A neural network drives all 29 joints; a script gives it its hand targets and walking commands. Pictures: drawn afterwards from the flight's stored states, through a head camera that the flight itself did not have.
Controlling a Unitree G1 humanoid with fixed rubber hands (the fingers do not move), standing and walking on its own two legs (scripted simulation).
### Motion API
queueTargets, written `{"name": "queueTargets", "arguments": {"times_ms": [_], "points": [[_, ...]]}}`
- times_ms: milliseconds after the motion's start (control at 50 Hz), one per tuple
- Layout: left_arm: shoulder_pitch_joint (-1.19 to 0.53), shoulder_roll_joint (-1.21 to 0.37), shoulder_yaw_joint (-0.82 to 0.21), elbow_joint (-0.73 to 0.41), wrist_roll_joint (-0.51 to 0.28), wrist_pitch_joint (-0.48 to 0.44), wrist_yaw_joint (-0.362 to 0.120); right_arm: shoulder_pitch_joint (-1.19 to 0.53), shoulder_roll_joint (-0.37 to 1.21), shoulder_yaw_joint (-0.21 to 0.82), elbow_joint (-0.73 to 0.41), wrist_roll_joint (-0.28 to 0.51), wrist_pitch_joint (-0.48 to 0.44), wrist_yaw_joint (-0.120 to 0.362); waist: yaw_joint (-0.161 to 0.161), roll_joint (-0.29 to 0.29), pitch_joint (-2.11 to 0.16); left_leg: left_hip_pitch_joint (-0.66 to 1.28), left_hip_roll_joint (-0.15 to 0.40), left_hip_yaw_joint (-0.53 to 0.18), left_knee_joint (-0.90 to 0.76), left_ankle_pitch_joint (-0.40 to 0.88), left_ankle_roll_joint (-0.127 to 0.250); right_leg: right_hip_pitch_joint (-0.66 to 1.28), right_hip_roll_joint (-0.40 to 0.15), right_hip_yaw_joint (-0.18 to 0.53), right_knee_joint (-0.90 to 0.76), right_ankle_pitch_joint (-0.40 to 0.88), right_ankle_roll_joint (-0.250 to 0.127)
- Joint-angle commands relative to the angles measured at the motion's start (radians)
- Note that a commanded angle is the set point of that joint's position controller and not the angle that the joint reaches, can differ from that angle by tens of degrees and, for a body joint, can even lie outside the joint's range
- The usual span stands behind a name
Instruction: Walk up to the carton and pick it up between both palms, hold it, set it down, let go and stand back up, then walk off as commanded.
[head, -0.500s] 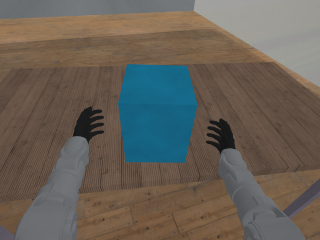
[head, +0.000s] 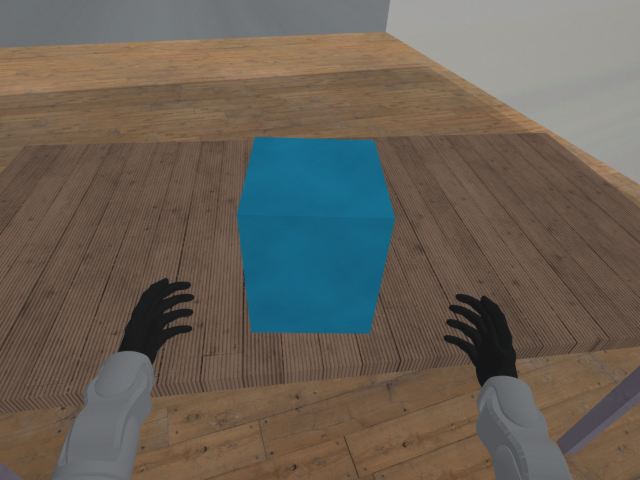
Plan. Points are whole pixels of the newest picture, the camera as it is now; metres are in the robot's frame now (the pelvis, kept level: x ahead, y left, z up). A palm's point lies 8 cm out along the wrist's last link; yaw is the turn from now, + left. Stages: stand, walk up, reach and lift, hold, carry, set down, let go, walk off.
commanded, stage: set down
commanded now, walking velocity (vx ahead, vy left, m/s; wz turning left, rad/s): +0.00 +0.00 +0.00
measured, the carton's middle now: (312, 236) +0.50 -0.01 +0.05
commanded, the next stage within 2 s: let go in 1.76 s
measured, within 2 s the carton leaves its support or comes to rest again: neither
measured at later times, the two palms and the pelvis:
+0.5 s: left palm (127, 378) +0.25 +0.21 +0.06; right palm (496, 398) +0.21 -0.21 +0.04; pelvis +0.00 -0.01 +0.00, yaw +0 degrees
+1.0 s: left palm (123, 416) +0.23 +0.23 +0.02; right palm (496, 408) +0.21 -0.22 +0.02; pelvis +0.03 -0.01 +0.00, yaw +0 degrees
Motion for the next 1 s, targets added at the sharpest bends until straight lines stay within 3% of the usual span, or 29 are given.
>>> {"name": "queueTargets", "arguments": {"times_ms": [0, 20, 60, 80, 100, 120, 140, 160, 180, 200, 260, 320, 340, 420, 440, 460, 480, 500, 540, 640, 680, 700, 720, 740, 800, 840, 880, 900, 980], "points": [[0.13, 0.104, 0.019, -0.408, -0.032, -0.008, -0.006, 0.114, -0.106, 0.047, -0.446, -0.001, -0.005, 0.017, 0.112, 0.083, -0.091, 0.129, -0.006, -0.017, -0.113, 0.226, -0.058, 0.087, 0.054, -0.009, -0.064, 0.009, -0.069], [0.1, 0.115, 0.025, -0.414, -0.037, -0.018, -0.005, 0.094, -0.095, 0.047, -0.472, 0.008, 0.007, 0.023, 0.134, 0.098, -0.088, 0.122, -0.004, -0.02, -0.111, 0.18, -0.058, 0.049, 0.048, -0.006, -0.063, -0.044, -0.075], [0.145, 0.114, -0.004, -0.425, -0.047, -0.018, -0.006, 0.142, -0.082, 0.055, -0.503, 0.002, 0.023, 0.032, 0.13, 0.103, -0.041, 0.105, -0.005, -0.015, -0.126, 0.114, -0.05, 0.027, 0.039, 0.0, -0.073, -0.101, -0.077], [0.035, 0.122, -0.024, -0.393, -0.068, -0.017, -0.005, 0.048, -0.07, 0.034, -0.515, -0.02, 0.037, 0.033, 0.132, 0.097, -0.037, 0.023, 0.004, -0.032, -0.138, -0.001, -0.044, 0.017, 0.044, 0.001, -0.059, -0.158, -0.078], [0.181, 0.115, -0.018, -0.423, -0.053, -0.022, 0.003, 0.179, -0.06, 0.056, -0.516, -0.01, 0.042, 0.039, 0.161, 0.111, 0.017, 0.039, 0.005, -0.029, -0.165, -0.01, -0.039, 0.035, 0.034, 0.003, -0.069, -0.15, -0.08], [0.134, 0.13, -0.012, -0.404, -0.05, -0.012, 0.0, 0.14, -0.051, 0.045, -0.526, -0.017, 0.056, 0.034, 0.149, 0.103, 0.046, -0.019, 0.01, -0.036, -0.181, -0.094, -0.033, 0.046, 0.032, 0.012, -0.065, -0.19, -0.071], [0.045, 0.136, -0.023, -0.374, -0.068, -0.009, 0.003, 0.046, -0.059, 0.024, -0.518, -0.017, 0.073, 0.031, 0.165, 0.135, 0.028, -0.072, 0.02, -0.048, -0.192, -0.19, -0.022, 0.033, 0.035, 0.01, -0.042, -0.228, -0.068], [0.055, 0.126, -0.032, -0.387, -0.067, -0.014, 0.0, 0.072, -0.06, 0.02, -0.571, -0.021, 0.079, 0.029, 0.147, 0.109, 0.019, -0.132, 0.033, -0.067, -0.21, -0.262, -0.007, 0.1, 0.047, 0.008, -0.017, -0.201, -0.059], [0.043, 0.118, -0.027, -0.383, -0.056, -0.019, 0.007, 0.064, -0.066, 0.017, -0.534, -0.026, 0.088, 0.036, 0.156, 0.143, 0.038, -0.197, 0.061, -0.078, -0.248, -0.316, 0.008, 0.157, 0.065, -0.008, 0.014, -0.195, -0.052], [0.025, 0.094, -0.044, -0.374, -0.055, -0.028, 0.001, 0.049, -0.065, 0.026, -0.558, -0.028, 0.09, 0.034, 0.146, 0.134, 0.009, -0.231, 0.07, -0.09, -0.253, -0.364, 0.018, 0.207, 0.072, -0.008, 0.03, -0.183, -0.039], [0.094, 0.089, -0.042, -0.383, -0.062, -0.026, 0.005, 0.139, -0.073, 0.02, -0.516, -0.029, 0.117, 0.04, 0.133, 0.141, 0.028, -0.197, 0.064, -0.066, -0.254, -0.291, 0.008, 0.199, 0.064, -0.016, 0.011, -0.173, -0.049], [0.134, 0.087, -0.023, -0.281, -0.056, -0.009, -0.012, 0.149, -0.076, 0.006, -0.469, -0.063, 0.126, 0.033, 0.099, 0.048, 0.049, -0.136, 0.044, -0.052, -0.239, -0.255, -0.001, 0.159, 0.05, -0.013, -0.026, -0.226, -0.05], [0.152, 0.084, -0.041, -0.304, -0.066, -0.002, -0.012, 0.153, -0.093, 0.004, -0.5, -0.066, 0.123, 0.034, 0.112, 0.052, 0.063, -0.094, 0.03, -0.034, -0.232, -0.217, -0.017, 0.094, 0.033, -0.008, -0.048, -0.246, -0.055], [0.152, 0.107, -0.027, -0.282, -0.083, -0.006, -0.027, 0.153, -0.084, 0.018, -0.538, -0.077, 0.122, 0.028, 0.129, -0.021, 0.027, -0.043, 0.007, -0.013, -0.194, -0.178, -0.012, 0.04, 0.014, 0.007, -0.07, -0.273, -0.054], [0.202, 0.094, -0.035, -0.213, -0.063, -0.003, -0.029, 0.195, -0.074, 0.028, -0.465, -0.08, 0.125, 0.033, 0.116, -0.016, 0.088, -0.034, 0.012, -0.022, -0.206, -0.149, -0.008, 0.032, 0.015, 0.002, -0.07, -0.247, -0.057], [0.185, 0.125, -0.009, -0.267, -0.063, -0.021, -0.024, 0.191, -0.084, 0.035, -0.53, -0.085, 0.11, 0.032, 0.126, -0.007, 0.011, 0.007, -0.004, -0.004, -0.178, -0.09, -0.016, 0.041, 0.006, 0.009, -0.076, -0.229, -0.056], [0.231, 0.122, -0.002, -0.282, -0.062, -0.029, -0.032, 0.216, -0.084, 0.057, -0.548, -0.077, 0.098, 0.029, 0.13, -0.05, 0.001, 0.037, -0.011, 0.006, -0.168, -0.036, -0.012, 0.026, 0.009, 0.008, -0.08, -0.194, -0.045], [0.294, 0.109, 0.024, -0.212, -0.02, -0.013, -0.036, 0.279, -0.094, 0.052, -0.449, -0.093, 0.1, 0.028, 0.128, -0.018, 0.04, 0.068, -0.01, -0.005, -0.166, 0.03, -0.025, 0.056, 0.017, 0.005, -0.078, -0.139, -0.051], [0.301, 0.119, 0.027, -0.303, -0.019, -0.036, -0.035, 0.278, -0.101, 0.045, -0.495, -0.079, 0.062, 0.03, 0.138, 0.018, -0.024, 0.089, -0.013, 0.001, -0.13, 0.14, -0.04, 0.05, 0.024, 0.008, -0.073, -0.068, -0.057], [0.422, 0.123, 0.037, -0.292, 0.009, -0.1, -0.046, 0.395, -0.11, 0.091, -0.434, -0.066, -0.017, 0.045, 0.153, 0.05, -0.073, 0.199, -0.026, -0.004, -0.066, 0.423, -0.071, 0.068, 0.024, 0.01, -0.08, 0.139, -0.061], [0.444, 0.101, 0.026, -0.319, 0.03, -0.127, -0.032, 0.384, -0.131, 0.079, -0.374, -0.064, -0.049, 0.065, 0.17, 0.12, -0.079, 0.214, -0.019, -0.009, -0.062, 0.492, -0.088, 0.033, 0.046, -0.007, -0.072, 0.138, -0.075], [0.458, 0.105, 0.026, -0.296, 0.031, -0.143, -0.032, 0.415, -0.123, 0.089, -0.351, -0.074, -0.065, 0.068, 0.17, 0.106, -0.082, 0.207, -0.013, -0.026, -0.06, 0.498, -0.085, 0.057, 0.043, 0.003, -0.076, 0.159, -0.078], [0.435, 0.118, 0.014, -0.363, 0.011, -0.168, -0.025, 0.407, -0.119, 0.067, -0.411, -0.069, -0.093, 0.07, 0.165, 0.098, -0.111, 0.212, -0.015, -0.014, -0.042, 0.526, -0.09, 0.054, 0.048, -0.009, -0.069, 0.177, -0.078], [0.422, 0.116, 0.001, -0.328, 0.017, -0.18, -0.019, 0.389, -0.12, 0.057, -0.322, -0.075, -0.096, 0.075, 0.174, 0.141, -0.08, 0.206, -0.01, -0.023, -0.041, 0.519, -0.095, 0.021, 0.048, -0.007, -0.073, 0.146, -0.085], [0.459, 0.09, -0.028, -0.362, 0.011, -0.212, -0.011, 0.417, -0.123, 0.043, -0.331, -0.075, -0.141, 0.084, 0.157, 0.111, -0.108, 0.246, -0.005, -0.024, -0.026, 0.557, -0.099, 0.024, 0.062, -0.019, -0.081, 0.153, -0.084], [0.49, 0.067, -0.026, -0.269, 0.034, -0.202, -0.018, 0.445, -0.117, 0.065, -0.239, -0.088, -0.136, 0.087, 0.157, 0.133, -0.056, 0.235, -0.013, -0.013, -0.042, 0.514, -0.1, 0.029, 0.052, -0.014, -0.091, 0.123, -0.084], [0.494, 0.06, -0.034, -0.209, 0.038, -0.194, -0.026, 0.445, -0.121, 0.038, -0.189, -0.096, -0.133, 0.088, 0.135, 0.111, -0.024, 0.23, -0.008, -0.017, -0.05, 0.472, -0.097, 0.021, 0.055, -0.012, -0.1, 0.086, -0.087], [0.506, 0.086, -0.023, -0.173, 0.03, -0.187, -0.035, 0.447, -0.116, 0.031, -0.21, -0.097, -0.129, 0.077, 0.126, 0.063, -0.041, 0.224, -0.006, -0.018, -0.054, 0.436, -0.084, 0.048, 0.045, -0.003, -0.107, 0.085, -0.082], [0.462, 0.064, -0.029, -0.083, 0.025, -0.174, -0.054, 0.389, -0.132, 0.039, -0.16, -0.11, -0.118, 0.077, 0.115, 0.024, 0.0, 0.228, -0.011, 0.004, -0.074, 0.345, -0.069, -0.002, 0.041, -0.009, -0.122, 0.027, -0.066]]}}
